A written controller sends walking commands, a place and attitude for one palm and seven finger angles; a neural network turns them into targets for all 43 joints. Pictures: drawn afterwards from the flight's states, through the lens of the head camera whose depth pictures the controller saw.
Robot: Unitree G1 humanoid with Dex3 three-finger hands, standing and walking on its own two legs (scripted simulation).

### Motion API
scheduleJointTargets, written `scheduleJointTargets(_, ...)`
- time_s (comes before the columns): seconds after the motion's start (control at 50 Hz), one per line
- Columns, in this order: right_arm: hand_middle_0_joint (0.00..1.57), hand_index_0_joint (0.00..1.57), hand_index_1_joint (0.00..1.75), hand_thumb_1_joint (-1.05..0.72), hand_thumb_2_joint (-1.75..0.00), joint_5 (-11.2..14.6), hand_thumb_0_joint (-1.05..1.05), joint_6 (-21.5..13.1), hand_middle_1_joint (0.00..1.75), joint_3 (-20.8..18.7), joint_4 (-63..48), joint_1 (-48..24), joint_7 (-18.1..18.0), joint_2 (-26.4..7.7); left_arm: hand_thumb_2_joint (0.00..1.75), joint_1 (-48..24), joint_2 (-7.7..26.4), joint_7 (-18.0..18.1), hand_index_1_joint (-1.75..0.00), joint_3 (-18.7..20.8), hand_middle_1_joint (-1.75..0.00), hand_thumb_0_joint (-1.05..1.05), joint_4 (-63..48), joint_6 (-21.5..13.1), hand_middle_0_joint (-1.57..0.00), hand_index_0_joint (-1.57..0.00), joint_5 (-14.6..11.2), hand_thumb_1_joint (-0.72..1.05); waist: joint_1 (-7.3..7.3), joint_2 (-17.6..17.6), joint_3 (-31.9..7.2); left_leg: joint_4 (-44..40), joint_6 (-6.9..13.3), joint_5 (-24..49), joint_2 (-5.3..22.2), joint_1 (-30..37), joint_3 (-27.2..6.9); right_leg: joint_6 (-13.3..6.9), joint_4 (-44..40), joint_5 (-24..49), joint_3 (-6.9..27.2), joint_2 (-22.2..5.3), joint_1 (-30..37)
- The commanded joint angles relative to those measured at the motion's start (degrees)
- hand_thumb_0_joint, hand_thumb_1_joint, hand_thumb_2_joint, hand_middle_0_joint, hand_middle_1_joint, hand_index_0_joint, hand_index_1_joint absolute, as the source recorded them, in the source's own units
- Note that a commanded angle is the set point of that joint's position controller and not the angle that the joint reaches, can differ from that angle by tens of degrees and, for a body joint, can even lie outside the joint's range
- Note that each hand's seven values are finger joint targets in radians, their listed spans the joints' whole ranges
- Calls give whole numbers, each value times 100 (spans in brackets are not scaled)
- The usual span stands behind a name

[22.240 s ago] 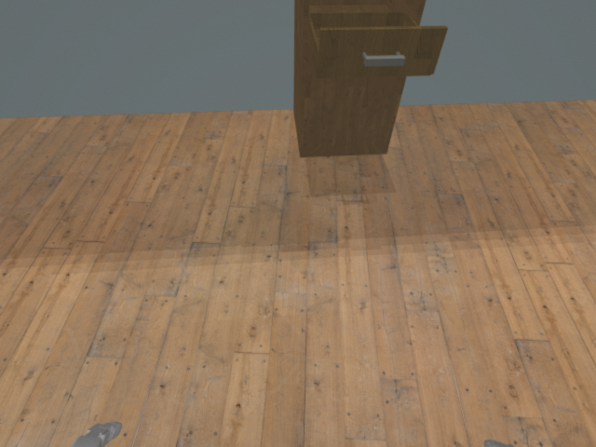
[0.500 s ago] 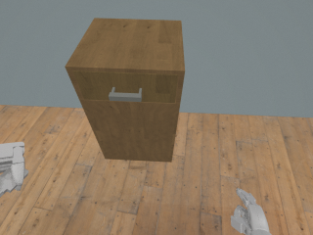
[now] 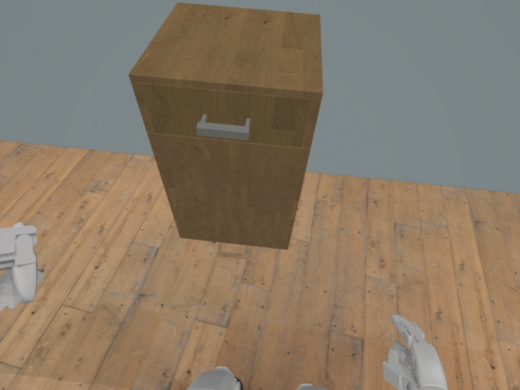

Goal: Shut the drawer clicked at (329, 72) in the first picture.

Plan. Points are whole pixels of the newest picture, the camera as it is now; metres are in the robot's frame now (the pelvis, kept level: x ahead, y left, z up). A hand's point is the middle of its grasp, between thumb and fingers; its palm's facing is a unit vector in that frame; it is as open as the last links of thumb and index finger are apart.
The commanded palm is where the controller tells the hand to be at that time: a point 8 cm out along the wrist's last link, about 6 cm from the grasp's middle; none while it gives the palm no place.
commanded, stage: step back with the hand held close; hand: left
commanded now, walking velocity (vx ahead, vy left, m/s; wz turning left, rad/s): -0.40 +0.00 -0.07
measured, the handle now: (224, 125) +0.73 +0.13 -0.07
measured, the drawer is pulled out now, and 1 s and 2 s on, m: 0.00 0.00 0.00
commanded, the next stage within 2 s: stop stepping back and stand still in 0.40 s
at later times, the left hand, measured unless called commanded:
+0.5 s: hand out of the picture +0.11 +0.23 +0.19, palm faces +0.29 -0.86 -0.42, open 3.2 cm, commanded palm +0.05 +0.27 +0.20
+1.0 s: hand out of the picture +0.02 +0.26 +0.18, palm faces +0.32 -0.86 -0.41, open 3.2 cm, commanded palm -0.02 +0.31 +0.20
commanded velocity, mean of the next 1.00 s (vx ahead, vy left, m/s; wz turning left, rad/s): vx -0.08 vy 0.01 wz -0.04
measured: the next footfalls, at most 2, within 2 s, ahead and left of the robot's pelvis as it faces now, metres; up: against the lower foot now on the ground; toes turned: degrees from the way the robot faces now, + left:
right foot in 0.50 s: -0.12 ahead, -0.06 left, +0.00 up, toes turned -9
left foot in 1.00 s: -0.10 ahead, +0.16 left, +0.00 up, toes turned -1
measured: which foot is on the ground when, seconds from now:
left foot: down 0.00-0.78, up 0.80-0.98, down 1.00-1.00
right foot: down 0.00-0.16, up 0.18-0.48, down 0.50-1.00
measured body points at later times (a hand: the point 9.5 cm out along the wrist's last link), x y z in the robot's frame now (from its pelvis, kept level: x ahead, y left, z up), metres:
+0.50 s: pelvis -0.11 +0.01 +0.00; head -0.06 +0.04 +0.45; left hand +0.09 +0.28 +0.21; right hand +0.08 -0.20 -0.07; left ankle +0.10 +0.09 -0.72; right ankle -0.26 -0.11 -0.72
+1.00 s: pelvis -0.17 +0.04 +0.01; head -0.18 +0.06 +0.46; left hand +0.00 +0.31 +0.20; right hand -0.09 -0.24 -0.07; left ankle -0.14 +0.15 -0.72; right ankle -0.21 -0.09 -0.72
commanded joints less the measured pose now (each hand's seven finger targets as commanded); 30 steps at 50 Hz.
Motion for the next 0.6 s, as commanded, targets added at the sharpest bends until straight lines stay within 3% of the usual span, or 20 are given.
scheduleJointTargets(0.0,20,20,30,-90,-90,7,0,-121,30,-359,-688,-274,55,-653,90,-34,878,197,-160,445,-160,0,-939,-266,-140,-140,-190,90,-136,-983,-929,503,-260,-824,73,712,-264,-705,-1907,-1025,1747,-1705,-338)
scheduleJointTargets(0.04,20,20,30,-90,-90,4,0,-59,30,-344,-698,-326,46,-652,90,-75,1012,273,-160,529,-160,0,-1068,-274,-140,-140,-188,90,-183,-805,-1016,361,-250,-573,85,1006,-274,-670,-1783,-626,1381,-1621,-498)
scheduleJointTargets(0.08,20,20,30,-90,-90,35,0,-20,30,-314,-732,-387,-3,-672,90,102,1009,277,-160,546,-160,0,-1170,-306,-140,-140,-183,90,-172,-389,-912,-639,-90,-715,346,1040,-621,-357,-1307,-762,757,-1075,-604)
scheduleJointTargets(0.1,20,20,30,-90,-90,19,0,-56,30,-292,-785,-463,-45,-729,90,89,1043,283,-160,602,-160,0,-1293,-337,-140,-140,-173,90,-159,269,-824,-1422,63,-907,662,515,-983,-151,-740,-782,410,-589,-209)
scheduleJointTargets(0.12,20,20,30,-90,-90,24,0,-149,30,-300,-858,-517,-70,-825,90,75,1071,271,-160,679,-160,0,-1404,-400,-140,-140,-108,90,-139,1184,-870,-2398,361,-1846,1393,-485,-1762,56,549,-613,-28,-49,687)
scheduleJointTargets(0.14,20,20,30,-90,-90,-37,0,-265,30,-303,-913,-640,-109,-835,90,-19,1107,253,-160,771,-160,0,-1506,-424,-140,-140,-29,90,-74,1970,-975,-3255,687,-2791,2087,-1416,-2608,140,2086,-933,-110,331,1435)
scheduleJointTargets(0.16,20,20,30,-90,-90,-92,0,-365,30,-320,-860,-513,-105,-771,90,-92,1196,268,-160,902,-160,0,-1558,-408,-140,-140,28,90,-101,1796,-1072,-3526,826,-3048,2411,-1805,-2711,133,3390,-1171,147,366,1635)
scheduleJointTargets(0.2,20,20,30,-90,-90,-76,0,-446,30,-412,-712,-432,2,-773,90,-139,1138,252,-160,883,-160,0,-1664,-431,-140,-140,-43,90,-33,1114,-1170,-3023,697,-2351,2293,-1235,-2042,95,3831,-1331,241,306,1267)
scheduleJointTargets(0.24,20,20,30,-90,-90,-77,0,-538,30,-450,-689,-435,81,-746,90,-23,995,277,-160,807,-160,0,-1668,-341,-140,-140,-152,90,62,854,-1342,-2582,553,-1642,1942,-190,-1495,114,3131,-1528,-24,157,755)
scheduleJointTargets(0.28,20,20,30,-90,-90,-80,0,-589,30,-377,-463,-290,151,-643,90,161,763,262,-160,468,-160,0,-1609,-298,-140,-140,-240,90,53,967,-1418,-2728,225,-1229,1631,908,-1179,26,2055,-1995,-435,108,307)
scheduleJointTargets(0.32,20,20,30,-90,-90,-96,0,-641,30,-311,-345,-197,155,-622,90,38,738,217,-160,322,-160,0,-1459,-294,-140,-140,-305,90,-4,1226,-1513,-3066,-91,-1406,1516,1332,-1044,-76,1142,-2281,-696,212,497)
scheduleJointTargets(0.38,20,20,30,-90,-90,-229,0,-681,30,-261,-92,26,124,-588,90,-139,737,127,-160,268,-160,0,-1257,-419,-140,-140,-361,90,-29,1494,-1694,-3193,-482,-710,1588,2084,-914,-204,-640,-2413,-729,127,772)
scheduleJointTargets(0.42,20,20,30,-90,-90,-278,0,-600,30,-259,-60,62,129,-573,90,-284,900,69,-160,359,-160,0,-1348,-505,-140,-140,-367,90,30,1185,-1819,-2579,-718,125,1353,2480,-505,-301,-1884,-1672,-587,-44,931)
scheduleJointTargets(0.44,20,20,30,-90,-90,-264,0,-503,30,-258,-52,134,148,-506,90,-239,1107,56,-160,507,-160,0,-1469,-536,-140,-140,-335,90,2,729,-1910,-1665,-671,831,1027,2810,-12,-395,-2341,-1154,-197,-477,604)
scheduleJointTargets(0.48,20,20,30,-90,-90,-142,0,-410,30,-171,-140,-153,63,-383,90,-572,1410,57,-160,682,-160,0,-1684,-625,-140,-140,-379,90,-59,-497,-1434,229,-522,259,557,2748,218,-492,-2683,290,451,-1690,-585)
scheduleJointTargets(0.5,20,20,30,-90,-90,-123,0,-473,30,-61,-368,-352,16,-368,90,-401,1630,92,-160,902,-160,0,-1701,-579,-140,-140,-382,90,83,-709,-1311,623,-510,-168,279,2096,403,-597,-2322,1142,246,-1872,-242)
scheduleJointTargets(0.52,20,20,30,-90,-90,-86,0,-559,30,-50,-446,-418,-11,-393,90,-595,1656,84,-160,903,-160,0,-1700,-528,-140,-140,-371,90,84,-738,-1432,921,-537,-327,274,1870,286,-748,-2027,377,133,-1930,-178)
scheduleJointTargets(0.54,20,20,30,-90,-90,14,0,-550,30,-162,-484,-433,-4,-525,90,-558,1444,11,-160,752,-160,0,-1663,-397,-140,-140,-359,90,47,-1318,-1373,1000,-469,-149,209,1754,191,-788,-1731,363,141,-1693,4)
scheduleJointTargets(0.56,20,20,30,-90,-90,22,0,-478,30,-108,-508,-376,-43,-511,90,-12,1276,-3,-160,773,-160,0,-1366,-196,-140,-140,-377,90,-49,-939,-1048,413,-399,334,329,1746,232,-740,-1400,464,-200,-1523,37)
scheduleJointTargets(0.58,20,20,30,-90,-90,71,0,-431,30,-49,-564,-353,-77,-499,90,150,1090,-25,-160,651,-160,0,-1249,-32,-140,-140,-417,90,-165,-299,-930,-381,-317,835,340,2080,203,-410,-887,326,-524,-1171,-48)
